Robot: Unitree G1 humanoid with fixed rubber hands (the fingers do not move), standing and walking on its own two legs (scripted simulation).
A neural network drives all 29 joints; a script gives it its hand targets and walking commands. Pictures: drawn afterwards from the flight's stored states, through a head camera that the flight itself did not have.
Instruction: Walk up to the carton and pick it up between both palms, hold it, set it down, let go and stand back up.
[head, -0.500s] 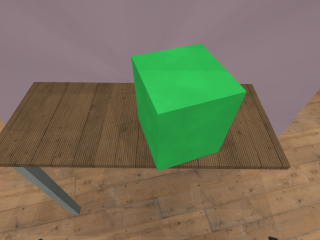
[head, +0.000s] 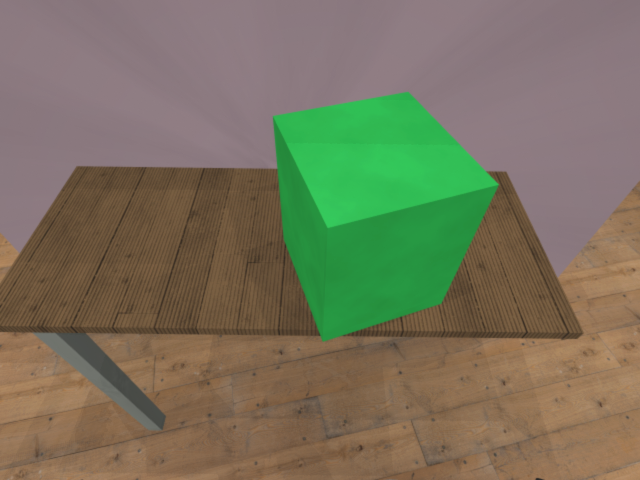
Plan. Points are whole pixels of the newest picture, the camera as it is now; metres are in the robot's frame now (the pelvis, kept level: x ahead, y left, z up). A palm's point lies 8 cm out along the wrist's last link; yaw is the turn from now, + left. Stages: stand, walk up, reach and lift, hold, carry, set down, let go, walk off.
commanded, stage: walk up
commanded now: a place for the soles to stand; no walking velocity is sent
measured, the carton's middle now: (364, 218) +0.45 -0.08 +0.07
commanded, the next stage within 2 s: none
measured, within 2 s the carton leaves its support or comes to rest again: neither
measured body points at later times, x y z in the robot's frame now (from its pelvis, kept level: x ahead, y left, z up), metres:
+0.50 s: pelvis +0.01 -0.02 +0.00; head +0.03 -0.04 +0.45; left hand +0.10 +0.30 -0.08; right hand +0.09 -0.34 -0.12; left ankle +0.02 +0.08 -0.72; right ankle +0.02 -0.16 -0.72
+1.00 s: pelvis +0.01 -0.02 +0.00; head +0.02 -0.04 +0.45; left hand +0.11 +0.30 -0.09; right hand +0.09 -0.34 -0.11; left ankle +0.02 +0.08 -0.72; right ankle +0.02 -0.16 -0.72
